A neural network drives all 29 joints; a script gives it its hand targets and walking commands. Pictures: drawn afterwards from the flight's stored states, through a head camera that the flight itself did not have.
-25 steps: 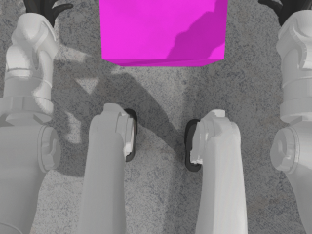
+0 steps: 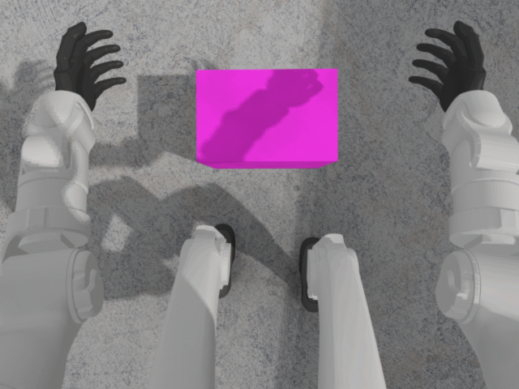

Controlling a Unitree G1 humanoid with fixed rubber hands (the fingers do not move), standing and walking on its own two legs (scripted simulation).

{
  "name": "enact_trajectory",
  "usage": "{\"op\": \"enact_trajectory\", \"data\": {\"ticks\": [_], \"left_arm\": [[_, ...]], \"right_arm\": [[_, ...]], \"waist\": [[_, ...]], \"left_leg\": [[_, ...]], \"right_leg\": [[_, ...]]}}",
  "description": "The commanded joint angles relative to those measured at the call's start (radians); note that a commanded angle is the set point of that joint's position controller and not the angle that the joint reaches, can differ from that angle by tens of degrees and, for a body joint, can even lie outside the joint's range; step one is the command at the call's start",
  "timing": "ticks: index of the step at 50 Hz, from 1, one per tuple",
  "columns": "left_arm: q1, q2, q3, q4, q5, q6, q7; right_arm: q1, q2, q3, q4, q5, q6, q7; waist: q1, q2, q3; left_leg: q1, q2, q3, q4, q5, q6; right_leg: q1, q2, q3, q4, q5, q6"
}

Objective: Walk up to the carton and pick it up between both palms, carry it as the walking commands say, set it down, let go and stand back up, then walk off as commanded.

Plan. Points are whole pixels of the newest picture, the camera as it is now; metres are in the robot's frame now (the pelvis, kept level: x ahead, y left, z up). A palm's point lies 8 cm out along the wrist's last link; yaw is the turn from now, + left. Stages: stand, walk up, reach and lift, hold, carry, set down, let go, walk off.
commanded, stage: set down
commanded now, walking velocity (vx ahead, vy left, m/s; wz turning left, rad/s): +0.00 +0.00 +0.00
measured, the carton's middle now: (266, 126) +0.51 +0.02 -0.45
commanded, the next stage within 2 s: let go in 0.36 s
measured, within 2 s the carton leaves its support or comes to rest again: neither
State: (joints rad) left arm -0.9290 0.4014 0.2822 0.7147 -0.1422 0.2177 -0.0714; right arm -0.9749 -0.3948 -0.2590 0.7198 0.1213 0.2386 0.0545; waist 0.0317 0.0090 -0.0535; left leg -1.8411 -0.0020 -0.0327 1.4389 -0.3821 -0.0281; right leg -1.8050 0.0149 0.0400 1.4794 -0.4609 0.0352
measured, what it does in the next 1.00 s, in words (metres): rises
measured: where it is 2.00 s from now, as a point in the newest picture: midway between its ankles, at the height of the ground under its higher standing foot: (266, 280)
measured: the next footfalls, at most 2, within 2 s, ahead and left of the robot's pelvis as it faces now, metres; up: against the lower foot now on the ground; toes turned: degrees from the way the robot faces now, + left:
none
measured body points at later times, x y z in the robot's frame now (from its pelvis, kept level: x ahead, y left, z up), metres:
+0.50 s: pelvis +0.03 +0.01 +0.10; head +0.31 +0.01 +0.45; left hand +0.46 +0.26 -0.02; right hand +0.48 -0.23 -0.02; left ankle +0.11 +0.13 -0.53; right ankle +0.08 -0.13 -0.53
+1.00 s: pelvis +0.08 +0.00 +0.19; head +0.19 -0.01 +0.62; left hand +0.31 +0.23 +0.11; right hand +0.33 -0.24 +0.09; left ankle +0.11 +0.13 -0.53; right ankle +0.08 -0.13 -0.53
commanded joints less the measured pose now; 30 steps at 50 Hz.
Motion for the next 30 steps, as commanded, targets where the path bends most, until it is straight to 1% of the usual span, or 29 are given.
{"op": "enact_trajectory", "data": {"ticks": [1,2,3,4,5,6,7,8,9,11,12,13,14,15,16,17,18,19,20,21,22,23,24,25,26,27,28,29,30], "left_arm": [[-0.204,0.178,0.046,-0.226,0.008,-0.042,-0.004],[-0.148,0.157,0.041,-0.149,0.010,-0.035,-0.003],[-0.156,0.141,0.019,-0.205,-0.001,-0.046,-0.006],[-0.162,0.143,0.051,-0.133,0.016,-0.036,-0.007],[-0.124,0.161,0.052,-0.157,0.026,-0.043,-0.005],[-0.094,0.139,0.064,-0.182,0.049,-0.051,-0.009],[-0.093,0.133,0.042,-0.154,0.047,-0.054,-0.004],[-0.108,0.081,0.043,-0.123,0.041,-0.058,-0.007],[-0.044,0.122,0.071,-0.149,0.087,-0.064,-0.004],[-0.045,0.087,0.050,-0.073,0.089,-0.073,-0.004],[-0.096,0.041,0.037,-0.126,0.061,-0.076,-0.014],[-0.042,0.052,0.049,-0.055,0.087,-0.084,-0.014],[-0.035,0.035,0.039,-0.140,0.090,-0.099,-0.014],[0.000,0.068,0.042,-0.095,0.105,-0.104,-0.012],[-0.021,-0.004,0.016,-0.135,0.086,-0.110,-0.009],[-0.018,0.036,0.036,-0.050,0.099,-0.109,-0.008],[-0.026,0.043,0.075,-0.079,0.122,-0.117,0.002],[-0.055,0.044,0.071,-0.117,0.132,-0.117,0.002],[-0.031,0.049,0.062,-0.119,0.117,-0.113,0.000],[0.003,0.071,0.076,-0.137,0.136,-0.124,-0.002],[0.044,0.045,0.048,-0.132,0.120,-0.127,-0.002],[0.109,0.073,0.058,-0.216,0.143,-0.136,0.001],[0.176,0.050,0.035,-0.190,0.147,-0.129,-0.007],[0.287,0.067,0.041,-0.221,0.171,-0.122,-0.015],[0.391,0.033,0.009,-0.254,0.187,-0.125,-0.023],[0.278,0.054,0.007,-0.278,0.161,-0.123,-0.023],[0.319,0.035,0.009,-0.262,0.162,-0.119,-0.021],[0.426,0.022,-0.010,-0.320,0.174,-0.129,-0.018],[0.509,0.046,-0.032,-0.389,0.171,-0.139,-0.017]], "right_arm": [[-0.222,-0.169,-0.030,-0.243,-0.021,-0.054,0.013],[-0.186,-0.191,-0.084,-0.185,-0.033,-0.051,0.015],[-0.166,-0.140,-0.044,-0.175,-0.015,-0.059,0.021],[-0.191,-0.165,-0.074,-0.088,-0.028,-0.054,0.025],[-0.131,-0.159,-0.054,-0.142,-0.028,-0.059,0.026],[-0.155,-0.164,-0.047,-0.152,-0.007,-0.070,0.032],[-0.128,-0.156,-0.078,-0.077,-0.030,-0.066,0.042],[-0.165,-0.145,-0.061,-0.094,-0.035,-0.086,0.050],[-0.048,-0.131,-0.081,-0.096,-0.050,-0.087,0.045],[-0.038,-0.115,-0.068,-0.007,-0.058,-0.098,0.044],[-0.088,-0.086,-0.041,-0.025,-0.045,-0.105,0.046],[-0.061,-0.086,-0.047,0.001,-0.064,-0.118,0.048],[-0.067,-0.078,-0.080,-0.036,-0.072,-0.125,0.046],[-0.026,-0.051,-0.045,0.016,-0.062,-0.127,0.050],[-0.023,-0.114,-0.076,-0.016,-0.078,-0.146,0.054],[-0.040,-0.093,-0.049,0.012,-0.083,-0.149,0.048],[-0.006,-0.098,-0.070,0.007,-0.089,-0.151,0.046],[-0.050,-0.115,-0.067,-0.030,-0.062,-0.155,0.045],[-0.054,-0.114,-0.075,-0.057,-0.097,-0.151,0.039],[-0.031,-0.080,-0.061,-0.074,-0.083,-0.158,0.039],[0.057,-0.150,-0.129,-0.032,-0.137,-0.154,0.024],[0.061,-0.142,-0.094,-0.168,-0.115,-0.164,0.021],[0.190,-0.099,-0.065,-0.092,-0.130,-0.150,0.021],[0.257,-0.098,-0.045,-0.188,-0.127,-0.147,0.015],[0.385,-0.040,0.014,-0.194,-0.136,-0.147,0.019],[0.300,-0.051,-0.007,-0.227,-0.129,-0.144,0.018],[0.307,-0.086,-0.013,-0.232,-0.131,-0.146,0.019],[0.426,-0.069,-0.010,-0.262,-0.149,-0.156,0.015],[0.543,0.001,0.022,-0.345,-0.137,-0.161,0.008]], "waist": [[-0.014,-0.087,-1.232],[-0.013,-0.049,-1.178],[-0.007,-0.044,-1.192],[0.010,-0.048,-1.101],[-0.020,-0.060,-1.189],[0.040,-0.034,-1.098],[0.011,0.021,-1.065],[0.021,-0.007,-0.965],[0.010,0.033,-1.067],[-0.003,0.008,-0.957],[0.004,-0.033,-0.941],[0.006,-0.015,-0.885],[-0.002,0.031,-0.985],[0.029,0.046,-0.941],[-0.037,0.048,-0.958],[-0.032,0.005,-0.928],[0.001,0.022,-0.925],[-0.010,0.048,-0.980],[-0.033,-0.045,-0.999],[0.038,0.014,-1.020],[-0.063,-0.019,-1.102],[0.017,0.042,-1.177],[-0.008,0.002,-1.214],[0.018,0.031,-1.278],[0.020,0.029,-1.246],[-0.016,0.011,-1.212],[-0.023,-0.010,-1.137],[-0.030,-0.022,-1.097],[-0.040,-0.056,-1.102]], "left_leg": [[0.741,-0.044,0.097,-0.171,0.357,0.001],[0.767,-0.051,0.086,-0.204,0.383,0.004],[0.805,-0.044,0.092,-0.210,0.427,0.000],[0.751,-0.043,0.078,-0.241,0.396,-0.003],[0.837,-0.035,0.072,-0.224,0.431,-0.009],[0.832,-0.034,0.078,-0.271,0.429,-0.001],[0.867,-0.039,0.060,-0.302,0.395,-0.002],[0.847,-0.030,0.048,-0.316,0.450,-0.004],[0.947,-0.027,0.049,-0.304,0.508,-0.007],[0.900,-0.022,0.053,-0.329,0.467,-0.005],[0.881,-0.027,0.053,-0.365,0.457,-0.008],[0.847,-0.021,0.046,-0.379,0.451,-0.008],[0.932,-0.028,0.035,-0.390,0.504,-0.012],[0.982,-0.021,0.036,-0.386,0.567,-0.005],[1.037,-0.012,0.013,-0.406,0.591,-0.014],[1.036,-0.015,0.015,-0.397,0.596,-0.004],[1.069,-0.012,0.008,-0.410,0.603,-0.003],[1.077,-0.003,0.012,-0.407,0.584,-0.007],[1.022,-0.023,0.030,-0.434,0.500,-0.006],[1.053,-0.027,0.037,-0.450,0.538,-0.006],[1.071,-0.031,0.044,-0.445,0.530,-0.010],[1.158,-0.035,0.035,-0.446,0.627,-0.009],[1.203,-0.028,0.043,-0.447,0.652,-0.008],[1.252,-0.031,0.047,-0.438,0.684,-0.007],[1.278,-0.032,0.052,-0.455,0.728,-0.007],[1.252,-0.035,0.040,-0.457,0.650,0.002],[1.212,-0.034,0.054,-0.494,0.572,-0.006],[1.245,-0.030,0.060,-0.551,0.491,0.000],[1.310,-0.036,0.052,-0.560,0.534,0.017]], "right_leg": [[0.714,0.043,-0.072,-0.231,0.366,0.009],[0.674,0.053,-0.074,-0.253,0.388,0.009],[0.701,0.049,-0.068,-0.269,0.402,-0.001],[0.637,0.043,-0.071,-0.277,0.357,0.001],[0.693,0.051,-0.072,-0.302,0.379,-0.002],[0.674,0.051,-0.057,-0.323,0.379,-0.003],[0.631,0.052,-0.083,-0.340,0.325,0.000],[0.553,0.042,-0.069,-0.371,0.323,-0.007],[0.626,0.055,-0.062,-0.375,0.395,-0.008],[0.570,0.044,-0.056,-0.423,0.354,-0.008],[0.631,0.054,-0.062,-0.438,0.367,-0.010],[0.635,0.043,-0.049,-0.442,0.379,-0.009],[0.671,0.057,-0.058,-0.451,0.414,-0.010],[0.600,0.048,-0.055,-0.480,0.407,-0.006],[0.593,0.050,-0.069,-0.476,0.414,-0.011],[0.573,0.061,-0.068,-0.485,0.414,-0.011],[0.549,0.060,-0.063,-0.495,0.392,-0.011],[0.587,0.061,-0.051,-0.499,0.406,-0.017],[0.705,0.059,-0.067,-0.516,0.426,-0.009],[0.734,0.057,-0.072,-0.506,0.431,-0.003],[0.786,0.059,-0.071,-0.517,0.479,-0.010],[0.818,0.051,-0.058,-0.506,0.520,-0.010],[0.857,0.056,-0.072,-0.526,0.542,-0.009],[0.919,0.056,-0.050,-0.534,0.606,-0.012],[0.995,0.054,-0.052,-0.537,0.664,-0.010],[0.955,0.051,-0.056,-0.552,0.609,-0.006],[0.987,0.041,-0.059,-0.570,0.561,-0.009],[1.070,0.052,-0.072,-0.603,0.483,-0.010],[1.115,0.054,-0.077,-0.615,0.533,-0.002]]}}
